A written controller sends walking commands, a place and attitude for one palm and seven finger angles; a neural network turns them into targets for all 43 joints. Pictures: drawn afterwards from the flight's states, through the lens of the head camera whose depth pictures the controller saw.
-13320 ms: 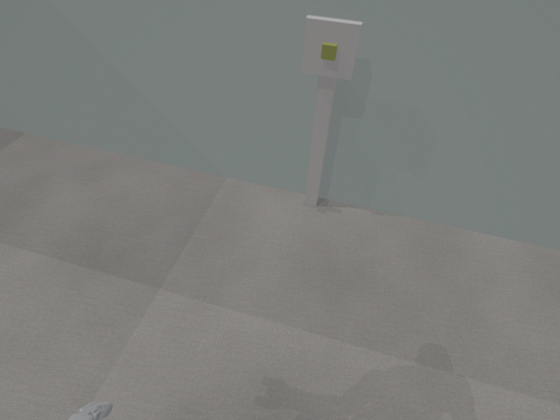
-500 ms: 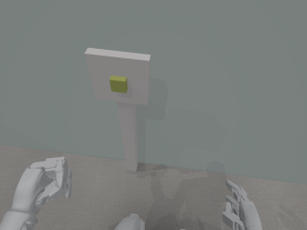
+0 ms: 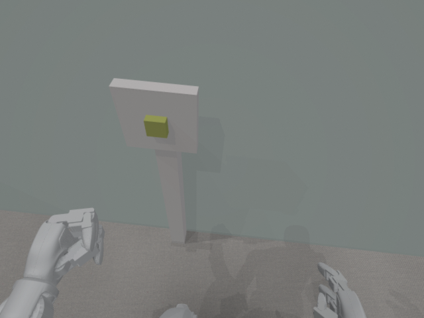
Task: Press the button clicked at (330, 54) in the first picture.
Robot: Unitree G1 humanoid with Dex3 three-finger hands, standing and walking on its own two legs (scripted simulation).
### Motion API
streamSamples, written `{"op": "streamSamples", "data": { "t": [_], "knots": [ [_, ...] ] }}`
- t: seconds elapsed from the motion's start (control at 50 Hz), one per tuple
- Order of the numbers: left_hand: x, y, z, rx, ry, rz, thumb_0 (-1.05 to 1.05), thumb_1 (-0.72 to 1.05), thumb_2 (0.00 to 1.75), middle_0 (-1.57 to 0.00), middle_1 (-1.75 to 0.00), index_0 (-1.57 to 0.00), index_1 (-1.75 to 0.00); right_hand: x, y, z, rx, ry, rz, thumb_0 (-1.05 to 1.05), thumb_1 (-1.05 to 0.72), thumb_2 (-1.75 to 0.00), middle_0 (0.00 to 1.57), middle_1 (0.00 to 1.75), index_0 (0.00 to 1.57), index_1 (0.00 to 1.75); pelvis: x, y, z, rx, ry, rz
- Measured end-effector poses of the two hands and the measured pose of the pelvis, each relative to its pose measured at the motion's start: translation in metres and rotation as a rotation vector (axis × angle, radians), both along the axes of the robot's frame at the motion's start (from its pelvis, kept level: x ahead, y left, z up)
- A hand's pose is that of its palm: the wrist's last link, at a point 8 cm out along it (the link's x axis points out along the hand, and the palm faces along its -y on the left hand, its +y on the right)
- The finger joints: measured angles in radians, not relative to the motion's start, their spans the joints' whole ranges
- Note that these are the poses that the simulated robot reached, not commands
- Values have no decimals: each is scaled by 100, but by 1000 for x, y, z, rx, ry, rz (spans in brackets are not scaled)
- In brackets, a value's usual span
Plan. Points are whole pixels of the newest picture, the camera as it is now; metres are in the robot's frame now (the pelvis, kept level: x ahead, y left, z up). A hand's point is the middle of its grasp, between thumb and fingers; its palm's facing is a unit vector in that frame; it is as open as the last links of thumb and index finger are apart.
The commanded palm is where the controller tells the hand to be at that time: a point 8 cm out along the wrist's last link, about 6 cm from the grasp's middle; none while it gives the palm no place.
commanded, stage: raise the hand and make a fist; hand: left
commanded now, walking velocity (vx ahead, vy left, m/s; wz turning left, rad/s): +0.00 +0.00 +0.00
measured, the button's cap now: (157, 125) +0.50 +0.16 +0.07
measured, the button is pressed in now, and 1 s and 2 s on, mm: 0 0 0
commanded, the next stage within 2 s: aim a knuckle at the button in 0.22 s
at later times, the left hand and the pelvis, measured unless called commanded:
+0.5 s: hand (114, 234) +0.25 +0.18 +0.05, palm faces -0.06 -1.00 -0.04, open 3.1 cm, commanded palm +0.24 +0.24 +0.06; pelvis +0.01 -0.01 -0.01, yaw +1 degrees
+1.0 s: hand (138, 199) +0.32 +0.16 +0.04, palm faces -0.07 -1.00 -0.02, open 3.1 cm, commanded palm +0.31 +0.21 +0.05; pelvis +0.01 -0.01 -0.01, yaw -1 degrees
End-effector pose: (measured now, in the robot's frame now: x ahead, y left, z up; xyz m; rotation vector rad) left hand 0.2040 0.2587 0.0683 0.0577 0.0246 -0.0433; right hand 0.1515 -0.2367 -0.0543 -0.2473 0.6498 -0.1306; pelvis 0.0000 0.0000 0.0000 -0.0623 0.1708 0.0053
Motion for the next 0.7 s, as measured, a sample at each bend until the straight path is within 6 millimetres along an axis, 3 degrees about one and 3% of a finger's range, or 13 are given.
{"op": "streamSamples", "data": {
  "t": [0.4,0.7],
  "knots": [
    [10,-10,-4,-9,-2,4,2,90,90,-130,-150,-130,-150,20,-4,-7,16,11,29,1,-90,-90,21,30,21,30,8,-10,-3,3,19,7],
    [72,-31,-12,-24,-17,-29,2,90,90,-130,-150,-130,-150,2,-15,-21,5,102,-19,1,-91,-90,21,30,21,30,10,-13,-6,13,47,-11]
  ]
}}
